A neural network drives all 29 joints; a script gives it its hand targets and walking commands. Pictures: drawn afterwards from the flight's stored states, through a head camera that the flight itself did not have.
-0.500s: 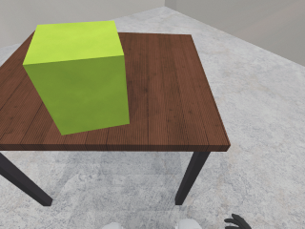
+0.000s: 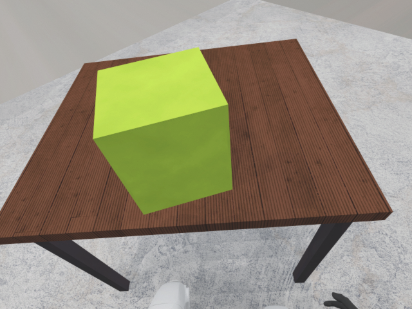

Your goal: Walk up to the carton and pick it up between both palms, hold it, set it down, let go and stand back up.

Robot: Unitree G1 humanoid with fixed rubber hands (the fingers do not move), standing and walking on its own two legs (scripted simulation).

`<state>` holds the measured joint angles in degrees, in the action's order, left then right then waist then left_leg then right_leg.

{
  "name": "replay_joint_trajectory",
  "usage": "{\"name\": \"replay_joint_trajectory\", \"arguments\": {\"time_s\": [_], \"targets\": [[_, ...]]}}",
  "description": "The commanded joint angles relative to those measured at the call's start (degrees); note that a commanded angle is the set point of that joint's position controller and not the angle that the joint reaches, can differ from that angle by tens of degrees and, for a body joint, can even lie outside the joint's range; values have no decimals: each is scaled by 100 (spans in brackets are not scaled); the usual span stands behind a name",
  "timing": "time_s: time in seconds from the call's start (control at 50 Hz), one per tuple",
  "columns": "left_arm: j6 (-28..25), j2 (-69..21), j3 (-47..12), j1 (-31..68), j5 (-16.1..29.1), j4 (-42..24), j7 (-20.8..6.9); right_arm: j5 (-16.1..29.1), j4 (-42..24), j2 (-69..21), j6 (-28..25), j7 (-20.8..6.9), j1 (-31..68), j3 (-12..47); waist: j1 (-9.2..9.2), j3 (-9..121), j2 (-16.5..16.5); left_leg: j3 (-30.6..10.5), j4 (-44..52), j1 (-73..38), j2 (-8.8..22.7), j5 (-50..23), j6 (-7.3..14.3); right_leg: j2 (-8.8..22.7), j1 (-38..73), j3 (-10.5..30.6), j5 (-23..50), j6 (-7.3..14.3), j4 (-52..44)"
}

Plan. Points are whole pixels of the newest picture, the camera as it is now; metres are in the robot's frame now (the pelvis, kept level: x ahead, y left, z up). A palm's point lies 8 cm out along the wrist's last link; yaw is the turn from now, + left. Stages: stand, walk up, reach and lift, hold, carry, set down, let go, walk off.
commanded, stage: walk up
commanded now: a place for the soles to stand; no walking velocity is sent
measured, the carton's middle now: (170, 134) +0.44 +0.08 +0.10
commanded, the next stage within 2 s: none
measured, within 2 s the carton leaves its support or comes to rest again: neither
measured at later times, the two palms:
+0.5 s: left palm (21, 306) +0.16 +0.43 -0.10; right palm out of the picture +0.10 -0.11 -0.10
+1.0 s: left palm (56, 281) +0.21 +0.35 -0.08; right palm out of the picture +0.12 -0.14 -0.09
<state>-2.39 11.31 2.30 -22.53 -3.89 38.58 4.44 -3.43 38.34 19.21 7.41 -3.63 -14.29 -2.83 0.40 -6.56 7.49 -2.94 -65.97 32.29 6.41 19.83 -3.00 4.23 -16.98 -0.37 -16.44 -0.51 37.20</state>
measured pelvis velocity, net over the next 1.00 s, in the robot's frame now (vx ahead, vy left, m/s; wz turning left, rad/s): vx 0.06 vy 0.13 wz -0.15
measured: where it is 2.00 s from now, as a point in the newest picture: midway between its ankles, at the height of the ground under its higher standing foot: outside the picture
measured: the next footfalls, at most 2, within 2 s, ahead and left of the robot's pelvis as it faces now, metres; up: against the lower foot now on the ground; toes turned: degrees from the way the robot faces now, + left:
left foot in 0.16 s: +0.14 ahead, +0.26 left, +0.00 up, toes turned +2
right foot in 0.58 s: +0.08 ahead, +0.03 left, +0.00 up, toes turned -4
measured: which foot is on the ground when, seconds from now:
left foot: up 0.00-0.14, down 0.16-1.00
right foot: down 0.00-0.16, up 0.18-0.56, down 0.58-1.00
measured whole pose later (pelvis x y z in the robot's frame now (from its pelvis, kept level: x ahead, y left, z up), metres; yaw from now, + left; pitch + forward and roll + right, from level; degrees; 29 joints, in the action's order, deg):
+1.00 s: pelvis +0.06 +0.13 +0.01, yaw -9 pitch -1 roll +1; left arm 0.6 13.5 0.0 -14.5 0.5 40.6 -0.7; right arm -0.2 38.2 16.2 0.7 0.1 -17.2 0.2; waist -0.6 -0.8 0.2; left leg 9.9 -30.8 14.5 4.9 14.4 -1.0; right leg -2.3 -14.4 3.8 -18.4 1.8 34.2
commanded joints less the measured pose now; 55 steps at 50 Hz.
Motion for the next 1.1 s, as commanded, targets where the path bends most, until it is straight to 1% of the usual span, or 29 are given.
{"name": "replay_joint_trajectory", "arguments": {"time_s": [0.0, 0.06, 0.08, 0.1, 0.12, 0.14, 0.16, 0.18, 0.2, 0.22, 0.26, 0.28, 0.32, 0.36, 0.42, 0.46, 0.5, 0.52, 0.56, 0.58, 0.6, 0.64, 0.66, 0.7, 0.82, 0.9, 1.0, 1.04, 1.08], "targets": [[-179, 1496, 496, 98, -22, -556, 20, 64, -615, 228, -180, -38, 232, -105, 57, 9, -1681, 64, 901, 264, 175, 54, 34, 1045, -1, 1371, -644, 1248, -1472], [-119, 1773, 568, 166, -45, -618, 7, 102, -669, 184, -285, -71, 168, -147, 8, 494, -2043, 175, 1775, -515, 82, 156, 206, 1091, -53, 1182, -241, 1174, -941], [-72, 1812, 576, 346, -32, -695, -26, 119, -612, 204, -336, -60, -43, -174, -104, 611, -2026, 271, 2199, -1146, 3, 8, 297, 963, -442, 997, -385, 1039, -720], [-17, 1771, 537, 572, -6, -726, -46, 142, -523, 292, -394, -45, -427, -260, -412, 689, -1678, 504, 2781, -2029, -180, -563, 385, 834, -977, 795, -418, 847, -240], [49, 1548, 429, 502, 52, -767, -69, 147, -328, 506, -483, 3, -899, -355, -625, 819, -1044, 488, 3102, -2832, -341, -1008, 425, 481, -1374, 532, -335, 617, 836], [83, 1074, 227, 80, 127, -773, -75, 129, -197, 844, -574, 60, -1164, -439, -702, 1013, 235, 49, 3455, -3145, -170, -1185, 537, -58, -1680, 96, -768, 365, 2040], [130, 656, 122, 56, 189, -965, -76, 82, -316, 1241, -613, 133, -1098, -433, -696, 939, 1489, -1971, 4051, -2793, 955, -784, 870, -683, -2445, 62, -2503, 70, 3053], [226, 919, 203, 46, 346, -983, 45, 211, -476, 1468, -542, 167, -473, -472, -579, 874, 1257, -2829, 4875, -1753, 1389, 249, 1481, -548, -2075, 518, -2631, 96, 3315], [291, 1058, 265, 25, 357, -907, 98, 271, -622, 1506, -484, 196, 23, -501, -433, 646, 1441, -3064, 5361, -1009, 1526, 1709, 1855, -388, -1803, 586, -2463, 78, 3626], [303, 1276, 323, 233, 357, -854, 80, 280, -613, 1172, -474, 226, 110, -390, -432, 142, 931, -2608, 5384, -927, 1193, 2014, 1566, -379, -1976, 704, -1957, 37, 3704], [292, 1315, 335, 91, 329, -509, 0, 118, -630, 940, -495, 328, 127, -279, -348, 75, 717, -1717, 4829, -1167, 871, 1191, 1125, -270, -1948, 784, -1289, -13, 3490], [270, 1208, 290, -123, 291, -467, -78, 116, -593, 767, -548, 366, 102, -187, -216, 264, 505, -1615, 4565, -1319, 879, 462, 1138, -189, -1703, 787, -1118, -53, 3178], [266, 1119, 245, -208, 296, -450, -192, 147, -522, 610, -616, 395, 134, -152, -104, 640, 312, -1605, 4490, -1404, 991, 597, 1364, -179, -1304, 659, -1152, -123, 2864], [317, 1191, 233, 123, 311, -495, -268, 151, -541, 492, -712, 437, 16, -117, -184, 567, -101, -1622, 4555, -1482, 1102, 603, 1373, -203, -1274, 696, -1099, -146, 2327], [405, 1162, 252, 392, 266, -576, -335, 98, -504, 577, -799, 518, -423, -155, -265, 584, -420, -1794, 4525, -1990, 1327, 273, 1201, -223, -1246, 604, -1165, -107, 1480], [407, 1106, 254, 433, 257, -604, -367, 107, -526, 672, -803, 542, -556, -156, -261, 584, -339, -1629, 4502, -1956, 1352, -6, 1066, -251, -993, 597, -1172, 5, 1072], [387, 1034, 273, 322, 295, -542, -420, 142, -548, 758, -762, 551, -468, -173, -96, 450, -237, -1351, 4681, -1319, 1225, 405, 847, -316, -239, 451, -949, 163, 367], [337, 981, 262, 156, 338, -494, -443, 202, -611, 841, -733, 529, -190, -149, 123, 364, -222, -985, 4543, -950, 1111, 180, 688, -314, 275, 418, -276, 238, -386], [219, 1094, 282, 155, 285, -455, -457, 287, -705, 546, -750, 440, -227, -31, 177, 605, -392, -299, 4103, -490, 711, -198, 355, -4, 1044, 1071, 591, 508, -818], [189, 1278, 298, 475, 295, -479, -453, 342, -715, 348, -772, 402, -387, 31, 29, 664, -714, 22, 3944, -559, 334, 29, 197, 320, 788, 1785, 262, 710, -918], [186, 1363, 292, 796, 398, -442, -460, 375, -627, 323, -760, 402, -470, 38, -128, 634, -867, 315, 3883, -1474, 55, 79, 151, 410, -183, 1796, -376, 784, -951], [146, 1087, 130, 869, 451, -384, -496, 323, -541, 488, -822, 411, -464, -9, -184, 730, -618, 0, 4144, -2185, 333, -545, 427, -28, -458, 1067, 455, 408, -644], [132, 1032, 112, 689, 414, -380, -481, 313, -546, 610, -847, 404, -394, -45, -30, 810, -544, -70, 4146, -2003, 537, -1050, 545, -121, -63, 899, 920, 329, -550], [125, 1165, 110, 600, 383, -326, -451, 320, -544, 492, -877, 384, -472, 20, -40, 1073, -817, 182, 3982, -2047, 491, -1534, 628, 6, 317, 1028, 1443, 378, -582], [172, 1166, 80, 836, 454, -312, -458, 322, -488, 386, -788, 409, -463, 52, -106, 665, -1037, 479, 3938, -2093, 222, -828, 570, 32, -171, 1230, 920, 454, -971], [171, 1141, 59, 800, 442, -285, -474, 310, -488, 411, -793, 407, -384, 52, -100, 532, -739, 501, 3998, -2255, 211, -803, 549, 4, -354, 1310, 863, 437, -1114], [167, 1154, 75, 884, 420, -318, -478, 309, -433, 400, -812, 418, -436, 55, -108, 584, -1155, 480, 3970, -2372, 228, -668, 553, -17, -449, 1358, 666, 419, -1297], [163, 1133, 78, 847, 425, -323, -489, 302, -439, 428, -825, 420, -349, 32, -80, 578, -931, 495, 3951, -2387, 216, -700, 535, -20, -467, 1389, 661, 424, -1352], [156, 1143, 96, 834, 419, -319, -491, 301, -384, 437, -831, 425, -437, 43, -93, 686, -1095, 547, 3921, -2388, 205, -619, 535, -36, -370, 1441, 485, 441, -1459]]}}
